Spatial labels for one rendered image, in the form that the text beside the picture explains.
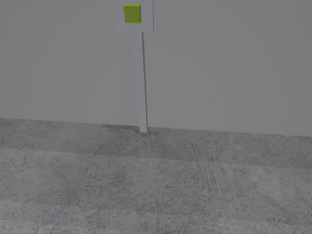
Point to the panel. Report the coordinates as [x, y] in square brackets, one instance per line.
[136, 30]

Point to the button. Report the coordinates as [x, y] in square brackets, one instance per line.
[132, 13]

